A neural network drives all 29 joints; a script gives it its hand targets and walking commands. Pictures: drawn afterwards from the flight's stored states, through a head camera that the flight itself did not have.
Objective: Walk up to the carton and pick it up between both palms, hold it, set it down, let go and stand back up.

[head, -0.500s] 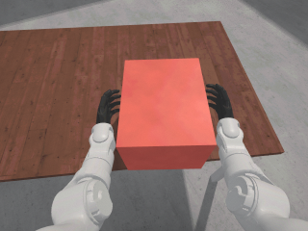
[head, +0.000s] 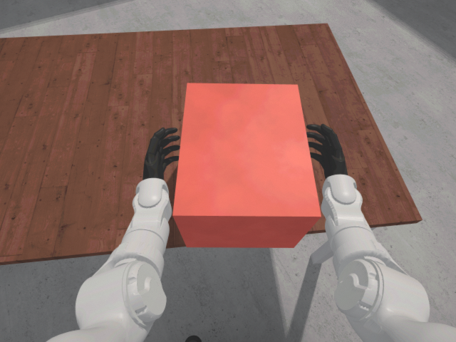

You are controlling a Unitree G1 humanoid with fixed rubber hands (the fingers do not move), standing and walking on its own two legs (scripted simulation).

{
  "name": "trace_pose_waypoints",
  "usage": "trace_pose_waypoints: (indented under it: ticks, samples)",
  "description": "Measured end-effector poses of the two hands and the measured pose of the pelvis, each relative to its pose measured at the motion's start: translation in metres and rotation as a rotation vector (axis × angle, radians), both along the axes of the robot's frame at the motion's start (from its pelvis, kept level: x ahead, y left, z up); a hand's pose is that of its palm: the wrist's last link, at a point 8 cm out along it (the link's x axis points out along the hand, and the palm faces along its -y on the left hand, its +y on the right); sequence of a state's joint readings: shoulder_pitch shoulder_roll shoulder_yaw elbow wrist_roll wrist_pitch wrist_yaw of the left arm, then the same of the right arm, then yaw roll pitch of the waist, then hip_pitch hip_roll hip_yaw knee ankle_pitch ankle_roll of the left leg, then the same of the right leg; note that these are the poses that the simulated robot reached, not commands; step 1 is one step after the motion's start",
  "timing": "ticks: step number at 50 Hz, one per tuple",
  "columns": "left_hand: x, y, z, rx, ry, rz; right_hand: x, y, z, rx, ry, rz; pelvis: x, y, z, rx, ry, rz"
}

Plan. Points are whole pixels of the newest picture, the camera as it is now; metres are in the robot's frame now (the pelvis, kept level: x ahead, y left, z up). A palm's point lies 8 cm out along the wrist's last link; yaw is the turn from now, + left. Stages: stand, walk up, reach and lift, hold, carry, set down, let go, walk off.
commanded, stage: set down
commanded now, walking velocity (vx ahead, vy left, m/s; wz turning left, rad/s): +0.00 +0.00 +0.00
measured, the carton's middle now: (241, 167) +0.46 -0.02 -0.06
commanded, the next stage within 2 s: none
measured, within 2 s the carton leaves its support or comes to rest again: rests again in 0.20 s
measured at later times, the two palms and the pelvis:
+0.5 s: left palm (132, 174) +0.42 +0.19 -0.01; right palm (315, 173) +0.42 -0.16 -0.01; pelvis -0.02 +0.01 -0.04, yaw -1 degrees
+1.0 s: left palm (131, 194) +0.38 +0.19 -0.01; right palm (340, 189) +0.38 -0.20 -0.01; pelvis -0.05 -0.01 -0.05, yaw +0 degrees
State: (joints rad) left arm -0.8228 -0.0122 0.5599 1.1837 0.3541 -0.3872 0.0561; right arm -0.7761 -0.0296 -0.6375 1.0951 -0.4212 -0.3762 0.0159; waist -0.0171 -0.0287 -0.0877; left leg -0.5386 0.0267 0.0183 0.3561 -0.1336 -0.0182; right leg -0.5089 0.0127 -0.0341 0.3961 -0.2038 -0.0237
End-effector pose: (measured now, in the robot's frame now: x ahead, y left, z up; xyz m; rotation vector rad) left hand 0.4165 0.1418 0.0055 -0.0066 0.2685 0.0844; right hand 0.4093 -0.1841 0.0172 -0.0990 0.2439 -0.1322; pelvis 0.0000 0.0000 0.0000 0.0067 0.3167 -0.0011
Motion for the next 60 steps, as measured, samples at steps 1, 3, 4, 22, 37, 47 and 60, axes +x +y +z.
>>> trace_pose_waypoints:
  ticks: [1, 3, 4, 22, 37, 47, 60]
  samples:
    - [0.0, 0.0, 0.0, 0.004, 0.004, 0.0, 0.0, 0.0, 0.0, 0.007, 0.0, -0.002, 0.0, 0.0, 0.0, 0.0, 0.001, 0.0]
    - [0.001, 0.002, -0.001, 0.012, 0.015, 0.004, 0.0, 0.002, -0.002, 0.028, 0.002, -0.003, -0.001, 0.0, -0.001, 0.0, 0.007, 0.0]
    - [0.002, 0.004, -0.002, 0.014, 0.023, 0.007, 0.001, 0.004, -0.003, 0.036, 0.007, 0.002, -0.001, 0.0, -0.001, 0.0, 0.01, -0.001]
    - [0.011, 0.05, -0.011, 0.082, 0.051, 0.062, 0.011, 0.024, -0.022, 0.077, 0.122, 0.036, -0.016, 0.006, -0.03, -0.01, 0.15, -0.006]
    - [-0.008, 0.04, -0.019, 0.071, 0.018, 0.058, -0.004, -0.005, -0.027, 0.063, 0.063, 0.022, -0.04, -0.005, -0.044, 0.006, 0.184, -0.008]
    - [-0.027, 0.042, -0.012, 0.071, -0.004, 0.05, -0.024, -0.015, -0.023, 0.068, 0.04, 0.014, -0.052, -0.009, -0.046, 0.012, 0.159, -0.008]
    - [-0.064, 0.049, -0.037, 0.062, -0.013, 0.042, -0.059, -0.019, -0.045, 0.088, 0.03, 0.021, -0.06, -0.009, -0.046, 0.012, 0.144, -0.009]
